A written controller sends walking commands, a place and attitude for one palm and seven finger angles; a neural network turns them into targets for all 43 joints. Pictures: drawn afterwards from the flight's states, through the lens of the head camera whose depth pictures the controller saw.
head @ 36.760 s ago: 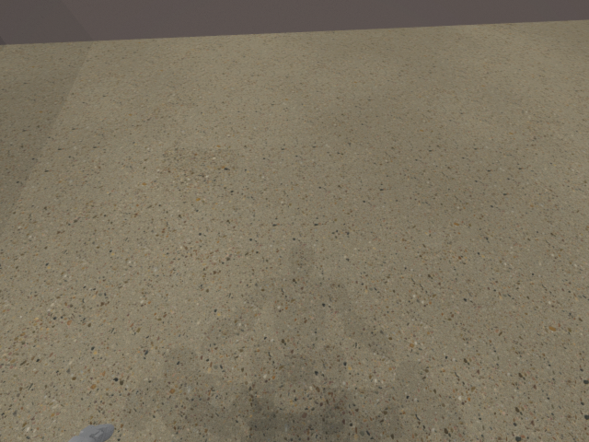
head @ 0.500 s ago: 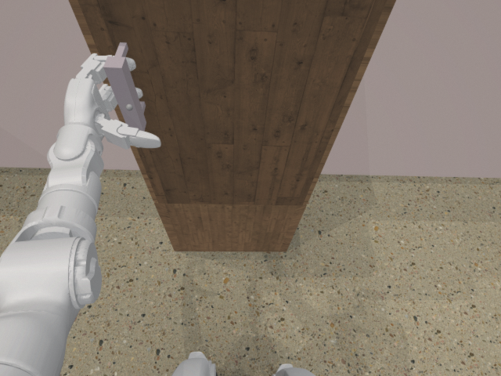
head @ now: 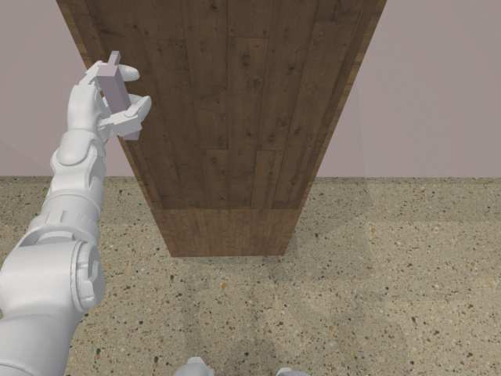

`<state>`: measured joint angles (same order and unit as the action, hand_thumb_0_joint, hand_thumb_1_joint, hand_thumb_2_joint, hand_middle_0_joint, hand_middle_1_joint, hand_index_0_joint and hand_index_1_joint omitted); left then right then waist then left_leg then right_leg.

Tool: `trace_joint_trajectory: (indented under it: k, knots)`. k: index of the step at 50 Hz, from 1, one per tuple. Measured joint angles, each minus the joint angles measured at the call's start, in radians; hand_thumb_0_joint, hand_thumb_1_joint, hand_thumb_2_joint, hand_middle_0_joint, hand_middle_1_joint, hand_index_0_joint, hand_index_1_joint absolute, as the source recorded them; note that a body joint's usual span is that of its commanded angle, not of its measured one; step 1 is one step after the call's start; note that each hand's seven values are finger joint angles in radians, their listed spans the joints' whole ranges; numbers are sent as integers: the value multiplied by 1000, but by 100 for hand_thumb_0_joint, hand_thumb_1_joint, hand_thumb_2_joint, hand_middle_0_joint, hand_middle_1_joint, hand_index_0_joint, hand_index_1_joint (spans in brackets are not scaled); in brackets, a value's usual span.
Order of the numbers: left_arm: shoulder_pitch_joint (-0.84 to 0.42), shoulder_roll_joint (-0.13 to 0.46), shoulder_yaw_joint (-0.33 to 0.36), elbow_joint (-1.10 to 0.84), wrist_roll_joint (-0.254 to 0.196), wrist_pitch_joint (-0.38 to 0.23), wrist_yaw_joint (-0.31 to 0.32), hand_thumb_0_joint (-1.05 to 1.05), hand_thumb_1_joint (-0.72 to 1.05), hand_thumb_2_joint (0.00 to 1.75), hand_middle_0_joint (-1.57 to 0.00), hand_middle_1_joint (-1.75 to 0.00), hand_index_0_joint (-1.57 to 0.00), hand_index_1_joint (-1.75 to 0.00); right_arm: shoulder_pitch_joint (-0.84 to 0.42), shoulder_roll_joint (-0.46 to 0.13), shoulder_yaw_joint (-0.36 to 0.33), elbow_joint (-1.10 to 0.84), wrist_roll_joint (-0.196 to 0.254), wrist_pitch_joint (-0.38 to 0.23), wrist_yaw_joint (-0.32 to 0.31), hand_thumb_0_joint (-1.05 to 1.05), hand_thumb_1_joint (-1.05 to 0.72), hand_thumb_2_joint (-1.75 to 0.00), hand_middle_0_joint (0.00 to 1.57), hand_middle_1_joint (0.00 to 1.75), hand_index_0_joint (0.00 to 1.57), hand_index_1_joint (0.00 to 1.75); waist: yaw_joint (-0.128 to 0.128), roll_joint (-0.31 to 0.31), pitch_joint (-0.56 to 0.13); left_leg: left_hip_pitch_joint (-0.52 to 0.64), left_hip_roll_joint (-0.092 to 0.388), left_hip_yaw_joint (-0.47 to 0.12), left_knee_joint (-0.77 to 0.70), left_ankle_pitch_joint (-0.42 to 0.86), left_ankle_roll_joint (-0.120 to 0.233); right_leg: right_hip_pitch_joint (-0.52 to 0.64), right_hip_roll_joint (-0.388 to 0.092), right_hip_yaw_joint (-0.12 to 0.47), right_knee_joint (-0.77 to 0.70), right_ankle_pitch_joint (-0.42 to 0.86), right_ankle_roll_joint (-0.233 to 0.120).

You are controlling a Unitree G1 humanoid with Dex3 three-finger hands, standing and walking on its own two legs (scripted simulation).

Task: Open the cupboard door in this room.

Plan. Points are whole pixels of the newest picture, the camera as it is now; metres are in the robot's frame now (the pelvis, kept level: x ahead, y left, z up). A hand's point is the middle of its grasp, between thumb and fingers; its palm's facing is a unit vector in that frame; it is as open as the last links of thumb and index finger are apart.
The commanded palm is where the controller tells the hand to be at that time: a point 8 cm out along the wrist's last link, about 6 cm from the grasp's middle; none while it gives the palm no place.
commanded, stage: close the thumb around the handle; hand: left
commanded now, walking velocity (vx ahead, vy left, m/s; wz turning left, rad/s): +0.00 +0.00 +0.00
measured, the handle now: (123, 97) +0.54 +0.18 +0.12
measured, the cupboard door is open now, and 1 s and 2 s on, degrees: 0 29 39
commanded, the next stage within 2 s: pull the door open along its arc in 0.18 s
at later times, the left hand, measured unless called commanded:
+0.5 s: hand (133, 117) +0.49 +0.16 +0.13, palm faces -0.01 -1.00 +0.00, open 5.6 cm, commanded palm +0.43 +0.21 +0.12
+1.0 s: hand (171, 214) +0.31 +0.09 +0.13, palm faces +0.24 -0.97 +0.06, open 6.0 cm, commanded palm +0.25 +0.14 +0.12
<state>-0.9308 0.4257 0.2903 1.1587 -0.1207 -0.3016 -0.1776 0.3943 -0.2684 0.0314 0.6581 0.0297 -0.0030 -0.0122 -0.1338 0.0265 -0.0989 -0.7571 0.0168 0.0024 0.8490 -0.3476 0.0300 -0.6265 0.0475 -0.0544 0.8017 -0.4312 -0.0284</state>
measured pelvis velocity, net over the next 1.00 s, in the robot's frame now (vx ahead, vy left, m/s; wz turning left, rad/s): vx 0.02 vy -0.01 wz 0.00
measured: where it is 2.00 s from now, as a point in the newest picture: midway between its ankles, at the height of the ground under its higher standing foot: outside the picture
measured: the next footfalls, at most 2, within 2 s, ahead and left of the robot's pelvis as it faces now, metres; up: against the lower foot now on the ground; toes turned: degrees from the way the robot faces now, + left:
none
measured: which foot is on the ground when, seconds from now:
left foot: down 0.00-1.00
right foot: down 0.00-1.00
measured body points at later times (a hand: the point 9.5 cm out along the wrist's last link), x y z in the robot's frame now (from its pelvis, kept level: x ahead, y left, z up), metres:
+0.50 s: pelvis +0.00 +0.00 +0.00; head +0.07 +0.01 +0.45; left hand +0.48 +0.21 +0.13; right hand +0.01 -0.26 -0.11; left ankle +0.03 +0.10 -0.70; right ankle -0.03 -0.10 -0.70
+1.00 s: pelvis +0.02 -0.01 +0.02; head +0.01 -0.02 +0.47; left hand +0.29 +0.14 +0.13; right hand +0.21 -0.22 -0.06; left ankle +0.03 +0.10 -0.70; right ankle -0.03 -0.10 -0.70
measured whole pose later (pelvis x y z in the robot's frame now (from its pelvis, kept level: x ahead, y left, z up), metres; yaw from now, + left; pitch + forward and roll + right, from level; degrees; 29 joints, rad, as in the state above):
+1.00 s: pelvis +0.02 -0.01 +0.02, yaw +0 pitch +4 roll +0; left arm 0.08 -0.02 -0.10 -0.09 -0.06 0.01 0.32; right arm 0.18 -0.21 0.03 0.50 0.01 0.05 0.02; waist -0.01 0.04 -0.10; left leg -0.45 0.00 0.03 0.72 -0.34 0.02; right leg -0.34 0.03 -0.03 0.70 -0.43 -0.03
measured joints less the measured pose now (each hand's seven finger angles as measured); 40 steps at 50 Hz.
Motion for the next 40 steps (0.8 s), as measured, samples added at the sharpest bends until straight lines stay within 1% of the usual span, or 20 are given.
trace_joint_trajectory:
  k: [3,6,10,16,19,23,29,34,37,38,40]
  knots:
    - [6,6,6,-3,-2,3,-4,0,63,78,-39,-134,-40,-133,3,1,0,-7,1,6,-2,1,-91,-90,21,30,20,30,-3,0,2,6,2,3,-2,-1,0,5,2,3,-2,1,0]
    - [16,-2,10,-12,-3,4,-14,0,70,82,-38,-134,-41,-134,7,1,0,-9,2,13,-3,1,-91,-90,21,30,20,30,-3,1,0,10,4,6,-4,-1,0,7,3,7,-5,2,0]
    - [23,3,25,-12,6,2,-15,0,70,83,-39,-135,-41,-135,10,0,2,-14,3,21,-6,1,-91,-90,21,30,20,30,-8,0,1,16,6,11,-7,-1,1,11,5,12,-6,4,1]
    - [29,9,27,-16,5,4,-11,0,70,83,-39,-135,-40,-135,17,-1,-1,-17,3,26,-9,1,-91,-90,21,30,20,30,-13,1,3,18,7,14,-10,1,1,11,6,16,-8,7,1]
    - [41,4,27,-32,0,5,-3,0,70,83,-39,-135,-40,-135,22,-2,-5,-17,3,28,-8,1,-91,-90,21,30,20,30,-11,2,2,21,8,18,-12,1,1,12,6,20,-9,8,2]
    - [91,-11,27,-83,-12,5,0,0,70,82,-40,-135,-40,-135,30,-3,-10,-23,5,35,-5,1,-91,-90,21,30,20,30,-3,5,-3,37,9,28,-20,-2,3,23,6,30,-14,7,3]
    - [239,-60,13,-246,-46,31,-2,1,71,78,-39,-135,-40,-135,31,0,-15,-47,16,48,1,1,-91,-90,21,30,20,30,18,9,-17,91,11,46,-45,-7,4,69,7,49,-36,7,5]
    - [424,-119,-17,-459,-78,72,17,0,70,74,-35,-134,-35,-135,7,8,-17,-80,26,43,7,1,-91,-90,21,30,20,30,38,11,-27,154,10,60,-76,-9,4,125,6,64,-62,8,6]
    - [554,-160,-51,-616,-98,97,27,0,69,73,-34,-134,-34,-135,-20,15,-17,-100,30,33,10,1,-91,-90,21,30,20,30,54,10,-31,191,7,64,-95,-7,4,159,3,69,-75,8,6]
    - [600,-180,-65,-677,-105,111,40,0,69,72,-33,-134,-33,-135,-29,18,-19,-107,30,28,11,1,-91,-90,21,30,20,30,62,9,-32,203,7,65,-100,-7,3,170,3,70,-80,8,6]
    - [691,-232,-107,-806,-104,140,108,1,68,72,-33,-135,-34,-135,-54,24,-23,-114,28,14,16,1,-91,-90,21,30,20,30,80,10,-31,226,5,66,-110,-6,1,193,1,71,-89,9,6]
